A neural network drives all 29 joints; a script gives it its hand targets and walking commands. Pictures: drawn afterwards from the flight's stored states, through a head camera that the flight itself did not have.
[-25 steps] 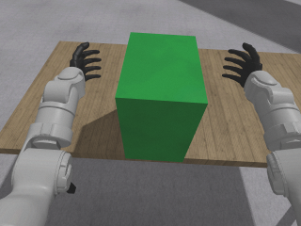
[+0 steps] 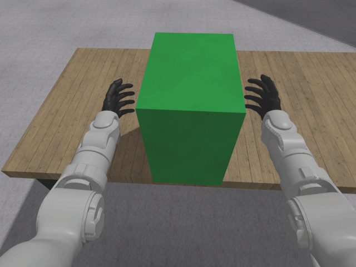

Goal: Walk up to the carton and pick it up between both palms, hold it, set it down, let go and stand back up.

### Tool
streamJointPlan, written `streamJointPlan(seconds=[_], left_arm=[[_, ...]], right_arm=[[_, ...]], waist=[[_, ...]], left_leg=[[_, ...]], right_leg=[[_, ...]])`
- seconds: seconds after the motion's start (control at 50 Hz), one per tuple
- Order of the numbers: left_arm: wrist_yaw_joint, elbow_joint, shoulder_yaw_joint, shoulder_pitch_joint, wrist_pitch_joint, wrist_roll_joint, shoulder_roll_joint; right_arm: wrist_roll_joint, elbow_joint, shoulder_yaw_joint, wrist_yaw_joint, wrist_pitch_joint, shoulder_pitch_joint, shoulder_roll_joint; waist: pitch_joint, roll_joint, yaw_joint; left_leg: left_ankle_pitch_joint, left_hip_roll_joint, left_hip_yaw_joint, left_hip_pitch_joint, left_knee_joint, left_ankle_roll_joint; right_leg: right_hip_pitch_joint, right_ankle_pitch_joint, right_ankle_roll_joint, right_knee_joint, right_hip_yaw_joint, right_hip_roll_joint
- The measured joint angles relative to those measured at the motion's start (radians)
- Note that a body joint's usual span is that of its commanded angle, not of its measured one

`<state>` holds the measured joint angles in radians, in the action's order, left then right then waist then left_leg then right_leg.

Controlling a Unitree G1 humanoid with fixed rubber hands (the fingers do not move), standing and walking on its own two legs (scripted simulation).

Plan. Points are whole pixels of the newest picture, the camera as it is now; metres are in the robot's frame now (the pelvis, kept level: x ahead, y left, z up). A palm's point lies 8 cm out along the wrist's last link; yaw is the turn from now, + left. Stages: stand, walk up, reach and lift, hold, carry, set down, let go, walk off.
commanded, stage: reach and lift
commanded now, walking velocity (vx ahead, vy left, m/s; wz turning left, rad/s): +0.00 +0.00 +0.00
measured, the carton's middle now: (190, 113) +0.49 +0.01 +0.06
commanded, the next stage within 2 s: none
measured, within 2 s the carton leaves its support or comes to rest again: neither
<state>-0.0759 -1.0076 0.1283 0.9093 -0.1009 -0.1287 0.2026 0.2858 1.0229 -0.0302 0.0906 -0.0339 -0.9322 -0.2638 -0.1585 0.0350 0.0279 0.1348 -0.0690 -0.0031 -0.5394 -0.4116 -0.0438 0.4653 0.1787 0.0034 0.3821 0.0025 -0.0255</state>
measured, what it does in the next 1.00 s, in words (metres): stands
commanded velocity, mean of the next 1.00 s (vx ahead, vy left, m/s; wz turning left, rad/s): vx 0.00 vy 0.00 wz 0.00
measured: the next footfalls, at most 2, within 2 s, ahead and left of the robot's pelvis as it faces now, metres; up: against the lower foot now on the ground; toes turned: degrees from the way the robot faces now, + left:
none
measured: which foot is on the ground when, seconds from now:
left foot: down 0.00-1.00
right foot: down 0.00-1.00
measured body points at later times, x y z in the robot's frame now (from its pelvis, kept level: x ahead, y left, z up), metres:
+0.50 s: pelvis -0.01 +0.00 -0.01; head +0.05 +0.02 +0.44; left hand +0.46 +0.18 +0.09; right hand +0.47 -0.16 +0.11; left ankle +0.02 +0.14 -0.74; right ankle -0.01 -0.12 -0.74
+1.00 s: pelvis +0.00 +0.00 +0.00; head +0.07 +0.02 +0.45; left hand +0.46 +0.15 +0.09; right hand +0.47 -0.14 +0.09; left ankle +0.02 +0.14 -0.74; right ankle -0.01 -0.12 -0.74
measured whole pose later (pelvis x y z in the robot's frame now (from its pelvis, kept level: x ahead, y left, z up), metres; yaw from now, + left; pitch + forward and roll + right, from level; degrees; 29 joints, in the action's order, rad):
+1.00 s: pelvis +0.00 +0.00 +0.00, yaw -1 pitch +14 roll -1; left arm -0.17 -1.03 0.26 0.95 -0.02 0.08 0.03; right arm 0.03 1.12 0.25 0.12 0.02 -0.96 -0.10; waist -0.13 -0.01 0.03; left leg 0.13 -0.07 0.01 -0.52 -0.40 -0.04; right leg 0.44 0.16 0.01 0.35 0.01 -0.03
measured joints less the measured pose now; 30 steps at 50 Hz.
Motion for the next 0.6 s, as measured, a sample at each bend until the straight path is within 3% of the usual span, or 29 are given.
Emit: streamJointPlan(seconds=[0.08, 0.16, 0.22, 0.4, 0.52, 0.6], left_arm=[[-0.008, -0.101, -0.026, 0.016, 0.059, 0.008, -0.009], [-0.042, -0.073, -0.049, -0.013, 0.101, -0.035, -0.010], [-0.061, -0.046, -0.068, -0.014, 0.109, -0.035, -0.007], [-0.080, -0.166, -0.152, 0.098, 0.111, -0.093, 0.005], [-0.059, -0.194, -0.106, 0.103, 0.152, -0.032, -0.033], [-0.060, -0.148, -0.050, 0.070, 0.153, 0.043, -0.084]], right_arm=[[-0.028, 0.105, 0.038, 0.007, 0.012, -0.018, 0.008], [-0.008, 0.094, 0.040, 0.007, 0.049, 0.008, 0.005], [0.019, 0.103, 0.028, -0.005, 0.062, -0.002, -0.008], [0.028, 0.182, 0.021, -0.035, 0.028, -0.093, -0.034], [-0.007, 0.215, 0.050, -0.033, 0.062, -0.112, 0.022], [-0.056, 0.194, 0.102, -0.018, 0.080, -0.078, 0.076]], waist=[[0.007, -0.012, 0.002], [-0.028, -0.028, 0.007], [-0.039, -0.029, 0.006], [-0.064, -0.045, 0.009], [-0.052, -0.039, -0.013], [-0.047, -0.035, -0.010]], left_leg=[[-0.008, 0.006, -0.001, 0.000, 0.006, 0.002], [-0.008, 0.000, 0.003, -0.047, -0.009, 0.001], [-0.004, -0.005, -0.001, -0.075, -0.029, -0.001], [-0.003, -0.002, -0.005, -0.128, -0.054, 0.003], [0.001, 0.003, -0.016, -0.115, -0.058, 0.003], [0.000, 0.002, -0.014, -0.092, -0.043, 0.003]], right_leg=[[0.004, 0.000, 0.001, 0.005, -0.002, 0.006], [0.048, -0.009, 0.001, 0.008, 0.003, 0.000], [0.068, -0.013, 0.000, 0.011, 0.000, -0.005], [0.123, -0.006, -0.001, 0.047, -0.002, -0.003], [0.104, 0.001, 0.002, 0.046, -0.014, 0.002], [0.077, -0.007, 0.002, 0.021, -0.012, 0.001]])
